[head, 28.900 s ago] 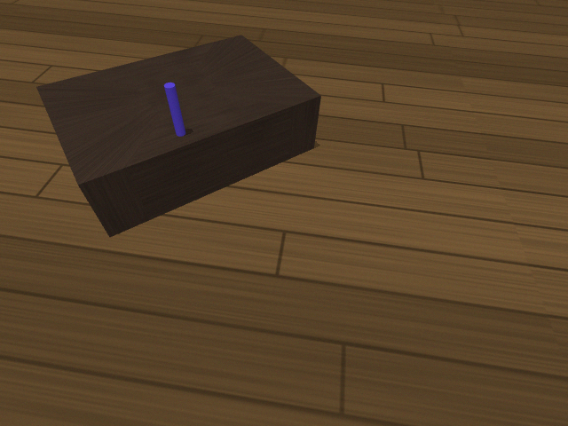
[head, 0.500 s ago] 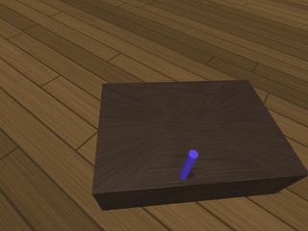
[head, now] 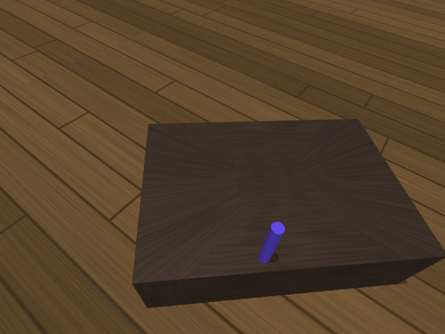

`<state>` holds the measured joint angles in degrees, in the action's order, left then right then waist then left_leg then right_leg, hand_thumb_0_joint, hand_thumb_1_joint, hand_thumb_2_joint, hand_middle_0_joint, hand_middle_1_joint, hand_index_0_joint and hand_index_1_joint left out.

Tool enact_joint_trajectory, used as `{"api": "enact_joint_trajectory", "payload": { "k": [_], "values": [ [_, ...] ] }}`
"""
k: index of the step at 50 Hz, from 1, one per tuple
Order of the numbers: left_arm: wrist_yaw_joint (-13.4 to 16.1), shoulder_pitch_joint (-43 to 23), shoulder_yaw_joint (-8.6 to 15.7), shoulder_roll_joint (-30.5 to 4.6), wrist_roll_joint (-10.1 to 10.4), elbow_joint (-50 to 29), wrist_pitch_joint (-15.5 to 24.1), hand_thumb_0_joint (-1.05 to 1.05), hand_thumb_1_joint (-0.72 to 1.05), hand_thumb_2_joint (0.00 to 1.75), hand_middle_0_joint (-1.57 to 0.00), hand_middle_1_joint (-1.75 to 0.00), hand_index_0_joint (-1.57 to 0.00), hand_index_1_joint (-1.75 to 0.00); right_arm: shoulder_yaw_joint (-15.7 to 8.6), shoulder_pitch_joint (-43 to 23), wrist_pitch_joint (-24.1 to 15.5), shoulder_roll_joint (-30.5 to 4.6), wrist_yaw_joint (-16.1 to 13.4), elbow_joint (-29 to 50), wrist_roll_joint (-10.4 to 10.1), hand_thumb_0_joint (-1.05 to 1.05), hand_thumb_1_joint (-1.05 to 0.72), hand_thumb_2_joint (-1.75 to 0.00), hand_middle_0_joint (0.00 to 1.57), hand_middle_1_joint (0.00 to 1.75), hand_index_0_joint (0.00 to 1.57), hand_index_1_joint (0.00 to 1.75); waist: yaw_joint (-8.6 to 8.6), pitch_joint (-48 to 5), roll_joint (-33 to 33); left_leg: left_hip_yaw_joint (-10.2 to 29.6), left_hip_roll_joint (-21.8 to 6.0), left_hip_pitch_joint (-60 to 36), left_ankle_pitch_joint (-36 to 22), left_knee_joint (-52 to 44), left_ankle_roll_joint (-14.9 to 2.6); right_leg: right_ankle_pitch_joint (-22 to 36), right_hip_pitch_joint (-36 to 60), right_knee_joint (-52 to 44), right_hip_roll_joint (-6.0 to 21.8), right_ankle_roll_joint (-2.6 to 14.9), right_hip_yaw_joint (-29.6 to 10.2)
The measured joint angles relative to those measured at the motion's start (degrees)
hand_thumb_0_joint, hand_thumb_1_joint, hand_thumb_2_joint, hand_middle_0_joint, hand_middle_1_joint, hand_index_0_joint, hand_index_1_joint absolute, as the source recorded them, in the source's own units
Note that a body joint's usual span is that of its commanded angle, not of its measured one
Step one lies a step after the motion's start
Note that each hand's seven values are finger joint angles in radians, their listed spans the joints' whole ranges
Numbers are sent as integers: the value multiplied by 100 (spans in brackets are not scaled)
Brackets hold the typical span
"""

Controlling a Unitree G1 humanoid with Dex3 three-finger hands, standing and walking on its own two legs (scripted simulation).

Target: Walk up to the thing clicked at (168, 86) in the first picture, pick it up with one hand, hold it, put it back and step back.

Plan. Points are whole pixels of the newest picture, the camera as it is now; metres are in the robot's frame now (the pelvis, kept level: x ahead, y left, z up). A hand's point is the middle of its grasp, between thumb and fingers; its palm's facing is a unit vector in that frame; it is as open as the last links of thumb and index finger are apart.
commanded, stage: step back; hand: right
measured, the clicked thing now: (270, 244) +0.42 -0.18 -0.34
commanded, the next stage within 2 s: none
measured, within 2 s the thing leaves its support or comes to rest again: neither
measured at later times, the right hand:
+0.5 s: hand out of the picture +0.02 -0.30 -0.19, palm faces -0.12 +0.93 -0.34, open 7.4 cm
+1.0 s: hand out of the picture -0.05 -0.25 -0.14, palm faces -0.08 +0.91 -0.40, open 7.4 cm
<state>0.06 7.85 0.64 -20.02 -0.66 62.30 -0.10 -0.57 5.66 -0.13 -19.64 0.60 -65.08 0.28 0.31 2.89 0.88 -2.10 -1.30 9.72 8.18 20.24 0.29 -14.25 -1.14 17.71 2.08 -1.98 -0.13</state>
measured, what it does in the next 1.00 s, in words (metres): walks backwards: left foot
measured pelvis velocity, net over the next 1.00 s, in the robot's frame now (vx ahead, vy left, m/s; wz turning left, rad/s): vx -0.22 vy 0.00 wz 0.02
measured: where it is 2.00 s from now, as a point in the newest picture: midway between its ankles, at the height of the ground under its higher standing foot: outside the picture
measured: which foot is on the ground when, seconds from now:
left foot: down 0.00-0.26, up 0.28-0.66, down 0.68-1.00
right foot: down 0.00-0.70, up 0.72-1.00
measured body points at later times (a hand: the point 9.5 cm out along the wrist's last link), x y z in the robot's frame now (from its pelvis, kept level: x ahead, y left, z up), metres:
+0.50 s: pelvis -0.09 -0.04 -0.01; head -0.01 -0.06 +0.43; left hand -0.03 +0.28 -0.12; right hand +0.02 -0.34 -0.16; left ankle -0.14 +0.09 -0.67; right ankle -0.09 -0.14 -0.75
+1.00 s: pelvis -0.22 +0.00 -0.01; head -0.15 +0.02 +0.43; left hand -0.16 +0.33 -0.14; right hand -0.05 -0.29 -0.11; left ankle -0.15 +0.09 -0.75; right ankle -0.28 -0.15 -0.68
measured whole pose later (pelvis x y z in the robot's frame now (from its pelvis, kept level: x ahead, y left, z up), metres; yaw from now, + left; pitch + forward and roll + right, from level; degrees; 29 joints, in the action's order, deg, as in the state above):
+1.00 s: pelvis -0.22 +0.00 -0.01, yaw +1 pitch -2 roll -1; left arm 1.7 10.7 4.9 -23.0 -0.6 48.9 -3.3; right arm -2.1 2.5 2.3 -20.4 -0.2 -47.1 1.0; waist -1.8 10.9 1.4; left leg -3.4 -0.8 19.0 10.9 31.4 -3.3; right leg -28.6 -20.5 61.5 -3.7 -2.7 -6.8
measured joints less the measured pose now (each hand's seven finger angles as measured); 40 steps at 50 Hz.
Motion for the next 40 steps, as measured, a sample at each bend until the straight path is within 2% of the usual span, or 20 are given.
{"api": "enact_joint_trajectory", "payload": {
  "k": [4,6,9,11,12,13,14,16,17,20,23,27,31,33,34,35,36,38,40],
  "values": [
    [39,-169,143,-102,90,-234,-78,0,91,90,-20,-30,-21,-30,-72,-174,100,-46,34,271,-66,0,-90,-89,21,30,20,30,5,341,18,37,-28,379,53,393,-28,-178,-477,632,-30,54,16],
    [52,-241,198,-186,100,-372,-123,0,91,90,-20,-30,-21,-30,-117,-271,137,-65,44,429,-75,0,-90,-89,21,30,20,30,-7,526,43,42,-45,564,35,536,-27,-254,-824,1125,-52,175,19],
    [42,-262,268,-268,77,-536,-202,0,91,90,-20,-30,-21,-30,-182,-358,214,-124,36,651,-39,0,-90,-89,21,30,20,30,-33,690,-5,86,-110,841,25,781,-2,-856,-1251,2006,-177,333,18],
    [18,-188,300,-275,60,-615,-233,0,91,90,-20,-30,-20,-30,-218,-386,288,-194,27,780,2,0,-90,-89,21,30,20,30,-78,690,-83,105,-163,1050,53,991,11,-1009,-1343,2249,-233,406,44],
    [6,-119,313,-275,48,-651,-232,0,91,90,-20,-30,-20,-30,-232,-395,328,-236,24,842,6,0,-90,-89,21,30,20,30,-111,659,-112,99,-177,1179,96,1150,25,-833,-1301,2124,-227,427,42],
    [5,-40,327,-270,20,-681,-217,0,91,90,-20,-30,-20,-30,-241,-415,365,-282,19,897,-15,0,-90,-89,21,30,20,30,-141,628,-137,92,-184,1330,167,1360,13,-792,-1245,1941,-217,362,10],
    [16,-2,344,-200,-13,-676,-206,0,91,90,-20,-30,-20,-30,-258,-469,399,-351,-4,931,-45,0,-90,-89,21,30,20,30,-130,685,-268,271,-153,1451,444,1630,-41,-851,-1256,1991,-275,336,56],
    [8,88,317,-67,-85,-689,-223,0,91,90,-20,-30,-20,-30,-287,-492,448,-424,-76,1002,-59,0,-90,-89,21,30,20,30,-119,757,-412,735,216,1697,1480,2496,-123,-827,-1287,2051,-276,356,118],
    [3,140,305,-24,-116,-709,-236,0,91,90,-20,-30,-21,-30,-291,-461,454,-423,-97,1036,-57,0,-90,-89,20,30,20,30,-162,753,-405,822,419,1813,1798,3013,-149,-777,-1318,2029,-234,374,86],
    [13,219,312,62,-146,-779,-278,0,91,90,-20,-30,-21,-30,-265,-295,420,-400,-85,1127,-97,0,-90,-89,20,30,20,30,-205,712,-382,935,801,1955,1904,4169,-129,-537,-1348,1751,-142,397,67],
    [54,136,307,70,-135,-948,-275,1,91,90,-21,-30,-21,-30,-193,-61,393,-398,-106,1164,-76,0,-90,-89,20,30,20,30,-165,672,-403,975,878,1839,1819,4575,-60,-378,-1445,1591,-103,393,213],
    [150,-56,308,82,-76,-1315,-174,1,90,90,-21,-30,-21,-30,-109,133,407,-394,-151,1112,-13,0,-90,-89,20,30,20,30,-159,765,-416,895,680,1391,1906,3979,0,-315,-1602,1667,-64,377,427],
    [181,-211,298,38,-30,-1592,-148,0,90,90,-21,-30,-21,-30,-90,136,389,-328,-134,1157,43,0,-90,-89,20,30,20,30,-130,941,-285,634,390,960,2034,2837,-22,-322,-1768,1934,67,312,583],
    [163,-260,283,-15,-9,-1644,-184,0,90,90,-21,-30,-21,-30,-113,133,337,-307,-99,1212,59,1,-90,-89,20,30,20,30,-95,977,-198,508,275,721,1701,2117,-79,-362,-1876,2149,153,244,641],
    [150,-289,284,-63,3,-1641,-212,0,90,90,-21,-30,-21,-30,-139,111,306,-270,-87,1220,68,0,-90,-89,20,30,20,30,-93,1018,-81,430,311,628,1274,1874,-115,-394,-1920,2285,241,198,609],
    [140,-312,294,-116,17,-1617,-248,0,90,90,-21,-30,-21,-30,-157,76,293,-208,-73,1230,84,0,-90,-89,20,30,20,30,-138,1069,90,323,404,578,1182,1838,-154,-384,-1953,2384,332,181,490],
    [138,-305,306,-142,40,-1584,-288,0,90,90,-21,-30,-21,-30,-159,67,288,-168,-48,1266,105,0,-90,-89,20,30,20,30,-181,1061,172,246,423,577,1186,1853,-192,-575,-2023,2561,259,213,277],
    [166,-271,333,-129,41,-1463,-371,0,91,90,-21,-30,-21,-30,-141,80,268,-150,2,1343,118,0,-90,-89,21,30,20,30,-110,944,85,308,306,648,1164,1868,-258,-1556,-2221,3437,-220,237,-162],
    [174,-213,351,-147,46,-1381,-418,0,91,90,-20,-30,-21,-30,-133,99,278,-116,-7,1396,140,0,-90,-89,21,30,20,30,-47,795,26,372,216,669,985,1655,-284,-1845,-2392,4387,-611,270,-460]
  ]
}}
